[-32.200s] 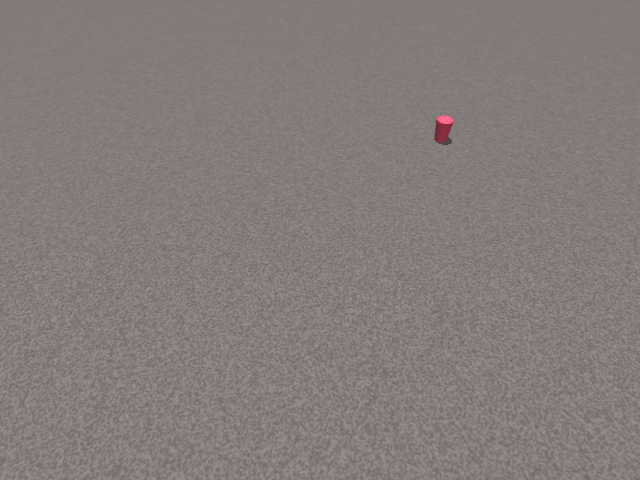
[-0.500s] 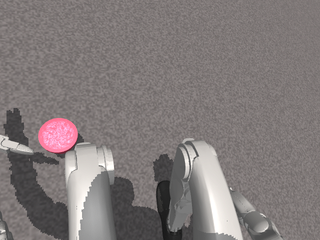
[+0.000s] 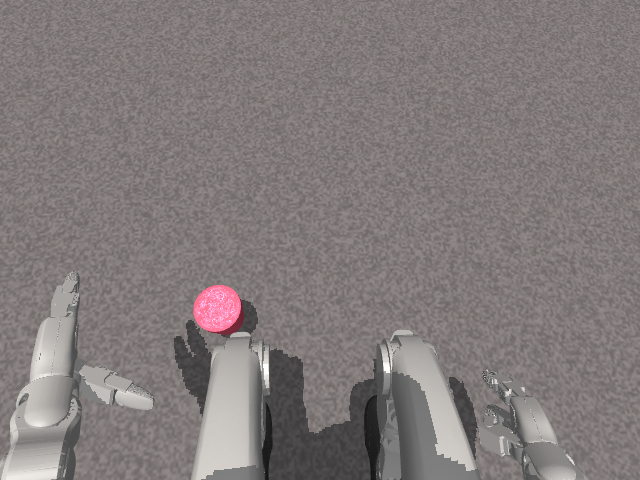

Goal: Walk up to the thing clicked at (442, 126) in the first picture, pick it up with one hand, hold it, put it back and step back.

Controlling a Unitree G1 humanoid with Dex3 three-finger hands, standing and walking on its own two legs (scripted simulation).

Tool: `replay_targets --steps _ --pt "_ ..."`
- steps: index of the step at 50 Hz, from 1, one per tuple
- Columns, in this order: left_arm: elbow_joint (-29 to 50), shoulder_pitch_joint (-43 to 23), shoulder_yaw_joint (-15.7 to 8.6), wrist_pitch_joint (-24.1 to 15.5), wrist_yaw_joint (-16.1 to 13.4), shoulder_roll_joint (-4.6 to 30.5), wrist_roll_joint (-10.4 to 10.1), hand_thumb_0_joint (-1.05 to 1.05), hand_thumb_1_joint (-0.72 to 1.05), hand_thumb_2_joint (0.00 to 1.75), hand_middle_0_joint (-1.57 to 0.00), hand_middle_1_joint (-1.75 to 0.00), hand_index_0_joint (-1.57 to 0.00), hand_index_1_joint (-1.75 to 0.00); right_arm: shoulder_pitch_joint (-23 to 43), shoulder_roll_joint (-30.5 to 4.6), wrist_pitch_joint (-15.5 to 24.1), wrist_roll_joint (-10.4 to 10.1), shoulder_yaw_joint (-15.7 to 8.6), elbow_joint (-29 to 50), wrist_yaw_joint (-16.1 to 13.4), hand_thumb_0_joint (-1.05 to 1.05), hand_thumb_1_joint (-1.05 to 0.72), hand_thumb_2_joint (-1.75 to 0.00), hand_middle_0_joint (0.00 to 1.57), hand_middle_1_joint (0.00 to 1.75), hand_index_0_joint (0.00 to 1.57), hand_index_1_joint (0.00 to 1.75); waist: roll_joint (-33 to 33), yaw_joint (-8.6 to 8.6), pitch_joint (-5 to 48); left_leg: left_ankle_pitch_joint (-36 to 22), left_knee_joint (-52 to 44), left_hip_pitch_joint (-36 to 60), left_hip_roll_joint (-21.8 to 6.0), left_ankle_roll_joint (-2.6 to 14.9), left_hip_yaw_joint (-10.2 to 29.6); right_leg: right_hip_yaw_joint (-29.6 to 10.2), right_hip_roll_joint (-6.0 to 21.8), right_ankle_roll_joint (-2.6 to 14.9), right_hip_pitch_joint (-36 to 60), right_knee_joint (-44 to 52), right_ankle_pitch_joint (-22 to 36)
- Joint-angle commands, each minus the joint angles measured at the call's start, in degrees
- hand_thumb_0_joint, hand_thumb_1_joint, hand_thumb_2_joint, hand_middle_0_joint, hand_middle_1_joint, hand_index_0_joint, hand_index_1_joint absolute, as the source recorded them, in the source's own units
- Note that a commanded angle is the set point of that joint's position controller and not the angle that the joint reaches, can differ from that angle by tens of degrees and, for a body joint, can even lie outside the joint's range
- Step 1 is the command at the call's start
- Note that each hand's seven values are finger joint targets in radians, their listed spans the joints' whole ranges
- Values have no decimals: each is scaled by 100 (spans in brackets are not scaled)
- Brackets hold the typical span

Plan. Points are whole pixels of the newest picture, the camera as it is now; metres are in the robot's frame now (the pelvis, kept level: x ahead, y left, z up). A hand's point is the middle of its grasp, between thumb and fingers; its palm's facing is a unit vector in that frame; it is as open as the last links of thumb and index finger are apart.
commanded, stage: home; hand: left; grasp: from the side
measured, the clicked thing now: (223, 313) +0.39 +0.21 -0.42
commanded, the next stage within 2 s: none
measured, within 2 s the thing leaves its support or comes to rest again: neither
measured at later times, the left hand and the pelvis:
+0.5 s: hand (49, 361) +0.25 +0.22 +0.12, palm faces +0.16 -0.93 -0.34, open 17.4 cm; pelvis +0.07 +0.01 +0.20, yaw +2 degrees
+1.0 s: hand (6, 393) +0.23 +0.20 +0.18, palm faces +0.16 -0.94 -0.31, open 17.5 cm; pelvis +0.08 +0.01 +0.23, yaw +3 degrees
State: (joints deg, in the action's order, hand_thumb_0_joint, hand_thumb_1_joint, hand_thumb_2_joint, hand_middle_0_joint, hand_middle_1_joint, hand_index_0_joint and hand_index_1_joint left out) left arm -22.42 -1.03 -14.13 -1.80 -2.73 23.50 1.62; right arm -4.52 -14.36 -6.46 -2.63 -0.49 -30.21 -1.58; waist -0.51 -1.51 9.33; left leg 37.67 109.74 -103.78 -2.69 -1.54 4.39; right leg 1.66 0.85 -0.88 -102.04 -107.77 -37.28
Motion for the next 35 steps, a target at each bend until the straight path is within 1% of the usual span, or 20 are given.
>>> replay_targets --steps 1,2,4,6,10,13,14,15,16,17,19,20,22,23,26,27,29,30,34,35 --pt "1135 -102 -336 103 -290 1074 -90 0 -58 4 -5 -5 -4 -5 -394 -859 344 -6 -387 750 -311 0 -90 -90 20 30 20 30 -261 -56 2944 -830 -2013 2742 163 355 -363 -130 -153 187 2896 2312 928" --pt "1507 -207 -413 142 -352 1195 -110 0 -57 4 -5 -5 -5 -5 -442 -824 374 -4 -379 747 -356 0 -90 -90 20 30 20 30 -252 -6 2956 -792 -2196 2915 176 350 -365 -164 -139 181 3085 2501 870" --pt "1065 394 -11 365 -393 646 -120 0 -58 4 -5 -5 -5 -5 -426 -764 482 -10 -337 811 -425 0 -90 -90 20 30 20 30 -216 -90 2554 -875 -2565 3240 176 333 -386 -163 -132 175 3386 2898 941" --pt "1170 337 -26 495 -475 642 -141 0 -54 6 -5 -5 -5 -5 -457 -712 583 -17 -310 806 -497 0 -90 -90 20 30 20 30 -101 -93 2283 -901 -2847 3421 172 332 -389 -197 -103 154 3734 3257 933" --pt "1328 803 264 794 -601 324 -151 0 -55 5 -5 -5 -5 -5 -562 -652 754 2 -256 803 -600 0 -90 -90 20 30 20 30 -163 -94 2117 -1388 -3472 4302 169 300 -396 -114 -92 163 4399 3799 1449" --pt "1640 956 311 974 -721 302 -162 0 -55 6 -5 -5 -5 -5 -614 -640 834 -6 -225 869 -710 0 -90 -90 20 30 20 30 -366 -8 1997 -1487 -4042 4943 185 253 -383 -7 -98 193 4823 4204 1510" --pt "1626 1080 456 1044 -744 168 -158 0 -57 4 -5 -5 -5 -5 -661 -600 858 -1 -192 843 -740 0 -90 -90 20 30 20 30 -285 -38 1816 -1574 -4185 5106 176 244 -379 8 -99 183 4968 4367 1595" --pt "1958 990 435 1086 -783 221 -170 0 -55 5 -5 -5 -5 -5 -715 -577 878 4 -187 866 -776 0 -90 -90 20 30 20 30 -375 -35 1803 -1624 -4325 5257 179 241 -387 6 -95 181 5141 4515 1648" --pt "1815 1308 630 1176 -787 -50 -170 0 -57 4 -5 -5 -5 -5 -757 -548 911 12 -170 860 -806 0 -90 -90 20 30 20 30 -363 -79 1694 -1804 -4462 5489 177 223 -394 13 -101 174 5312 4644 1843" --pt "1954 1372 721 1244 -798 -114 -184 0 -58 4 -5 -5 -5 -5 -788 -537 939 22 -165 859 -837 0 -90 -90 20 30 20 30 -403 -120 1590 -1955 -4601 5668 162 208 -377 59 -125 167 5436 4741 1986" --pt "2358 1468 642 1339 -869 37 -181 0 -55 6 -5 -5 -5 -5 -867 -527 975 39 -154 895 -897 0 -90 -90 20 30 20 30 -477 -19 1552 -2155 -4910 6057 170 178 -369 117 -131 165 5769 4969 2121" --pt "2213 1769 823 1412 -877 -191 -181 0 -54 6 -5 -5 -5 -5 -860 -510 990 40 -137 939 -919 0 -90 -90 20 30 20 30 -449 -49 1329 -2170 -5082 6191 173 162 -377 152 -150 164 5847 5100 2138" --pt "2601 1782 1000 1489 -894 -324 -207 0 -52 7 -5 -6 -5 -6 -894 -452 1042 72 -112 997 -955 0 -90 -90 20 30 20 30 -456 -115 1163 -2113 -5368 6400 166 161 -358 203 -162 151 6122 5365 2111" --pt "2692 1983 963 1529 -914 -317 -201 0 -55 6 -5 -5 -5 -5 -930 -428 1080 67 -109 984 -982 0 -90 -90 20 30 20 30 -450 -40 1110 -2187 -5505 6538 155 144 -337 224 -187 166 6236 5430 2147" --pt "3240 2347 1080 1616 -918 -374 -221 0 -55 6 -5 -5 -5 -5 -941 -392 1150 95 -90 1071 -1029 0 -90 -90 20 30 20 30 -422 29 940 -2513 -5771 6866 139 113 -298 308 -229 170 6576 5626 2369" --pt "3132 2507 1189 1659 -905 -482 -219 0 -57 4 -5 -5 -5 -5 -894 -380 1181 97 -71 1120 -1039 0 -90 -90 20 30 20 30 -300 -8 708 -2479 -5822 6836 145 132 -301 328 -232 153 6592 5736 2364" --pt "3399 2509 1170 1659 -889 -464 -231 0 -57 5 -5 -5 -5 -5 -874 -360 1236 111 -46 1131 -1033 0 -90 -90 20 30 20 30 -226 20 383 -2164 -6022 6797 152 144 -292 342 -235 152 6635 5910 2084" --pt "3239 2745 1311 1675 -851 -645 -216 0 -58 4 -5 -5 -5 -5 -865 -354 1262 129 -45 1144 -1027 0 -90 -90 20 30 20 30 -223 -1 296 -2146 -6112 6852 121 131 -265 356 -252 160 6631 5939 2036" --pt "3633 2751 1148 1609 -782 -495 -216 0 -57 4 -5 -5 -5 -5 -843 -376 1343 146 -59 1199 -988 0 -90 -90 20 30 20 30 -152 56 42 -1970 -6320 6864 138 123 -262 378 -254 136 6788 6144 1865" --pt "3513 2891 1228 1608 -747 -590 -205 0 -55 6 -5 -6 -5 -6 -850 -371 1365 162 -69 1189 -985 0 -90 -90 20 30 20 30 -157 20 94 -2081 -6287 6925 158 125 -305 355 -263 133 6832 6174 1955"
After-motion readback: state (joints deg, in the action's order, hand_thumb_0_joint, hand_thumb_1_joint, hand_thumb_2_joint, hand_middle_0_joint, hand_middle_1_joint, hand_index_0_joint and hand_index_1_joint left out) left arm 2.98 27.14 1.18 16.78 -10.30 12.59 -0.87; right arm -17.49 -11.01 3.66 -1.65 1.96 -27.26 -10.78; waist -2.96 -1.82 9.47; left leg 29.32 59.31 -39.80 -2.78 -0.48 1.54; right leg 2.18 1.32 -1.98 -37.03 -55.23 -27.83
